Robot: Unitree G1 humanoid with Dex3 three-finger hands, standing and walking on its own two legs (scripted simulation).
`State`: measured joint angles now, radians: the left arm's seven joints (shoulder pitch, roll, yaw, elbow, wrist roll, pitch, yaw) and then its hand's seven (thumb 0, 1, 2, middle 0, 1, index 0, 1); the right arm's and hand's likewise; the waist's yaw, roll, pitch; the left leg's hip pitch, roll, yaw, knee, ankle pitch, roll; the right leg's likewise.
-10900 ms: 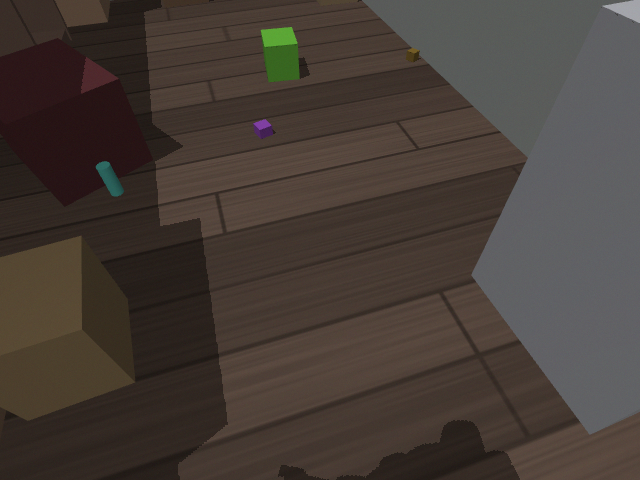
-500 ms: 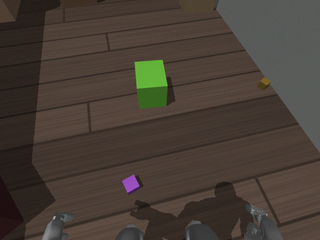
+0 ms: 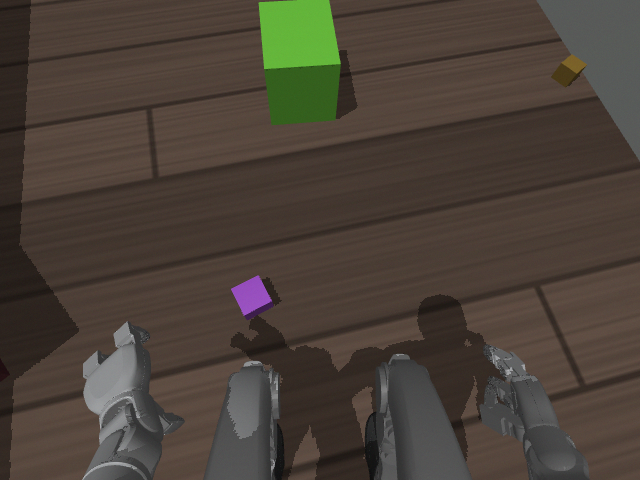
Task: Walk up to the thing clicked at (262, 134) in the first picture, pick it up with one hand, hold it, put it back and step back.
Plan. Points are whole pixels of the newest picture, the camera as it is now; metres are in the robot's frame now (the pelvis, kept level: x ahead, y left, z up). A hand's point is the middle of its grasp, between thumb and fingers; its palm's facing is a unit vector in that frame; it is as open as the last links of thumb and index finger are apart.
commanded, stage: rise first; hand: left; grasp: from above
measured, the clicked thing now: (252, 297) +0.46 +0.16 -0.53
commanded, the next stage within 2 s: none
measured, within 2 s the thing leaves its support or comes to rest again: neither
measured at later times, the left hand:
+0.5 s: hand (203, 335) +0.34 +0.22 -0.32, palm faces -0.38 -0.21 -0.90, open 14.0 cm
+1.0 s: hand (221, 317) +0.38 +0.20 -0.38, palm faces -0.40 -0.21 -0.89, open 13.2 cm
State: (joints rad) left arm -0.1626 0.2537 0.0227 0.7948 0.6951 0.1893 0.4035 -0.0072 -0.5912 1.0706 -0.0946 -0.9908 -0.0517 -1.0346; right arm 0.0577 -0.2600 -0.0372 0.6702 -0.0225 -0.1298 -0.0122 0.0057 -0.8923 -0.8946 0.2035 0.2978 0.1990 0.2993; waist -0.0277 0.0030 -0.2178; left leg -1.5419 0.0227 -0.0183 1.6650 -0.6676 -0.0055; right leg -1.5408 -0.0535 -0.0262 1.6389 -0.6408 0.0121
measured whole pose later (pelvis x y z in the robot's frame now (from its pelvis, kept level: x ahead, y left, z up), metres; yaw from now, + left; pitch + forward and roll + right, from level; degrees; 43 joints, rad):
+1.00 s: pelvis -0.05 +0.00 -0.21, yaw -3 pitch +35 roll -3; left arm -0.97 0.43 0.15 1.62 0.96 0.12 0.62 0.00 -0.40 0.88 -0.20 -0.99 -0.23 -0.96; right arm 0.13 -0.26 -0.01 0.89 -0.17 -0.22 0.21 0.00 -0.91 -0.90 0.20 0.30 0.20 0.30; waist -0.21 0.04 -0.10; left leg -2.24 0.02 -0.06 2.31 -0.68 0.00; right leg -2.24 -0.04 -0.03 2.26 -0.63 0.01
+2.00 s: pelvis -0.04 +0.00 -0.23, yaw -6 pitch +35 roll -6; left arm -1.09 0.54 0.24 1.76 1.03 0.08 0.72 0.00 -0.55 0.99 -0.12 -1.05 -0.12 -1.05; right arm 0.16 -0.30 0.01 0.92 -0.23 -0.27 0.37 0.00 -0.91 -0.90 0.20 0.30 0.19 0.30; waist -0.29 0.03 -0.03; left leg -2.32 0.03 -0.11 2.42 -0.72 -0.01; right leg -2.29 -0.03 -0.07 2.32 -0.65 0.01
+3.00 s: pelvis -0.04 +0.00 -0.23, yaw -6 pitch +35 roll -7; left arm -1.07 0.57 0.24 1.77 1.06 0.06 0.69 0.00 -0.59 1.10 -0.11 -1.02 -0.06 -1.07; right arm 0.18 -0.31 0.02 0.93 -0.23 -0.26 0.38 0.00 -0.91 -0.90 0.20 0.30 0.19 0.30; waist -0.29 0.04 -0.04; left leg -2.33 0.02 -0.12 2.42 -0.71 -0.01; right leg -2.29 -0.03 -0.07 2.32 -0.64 0.02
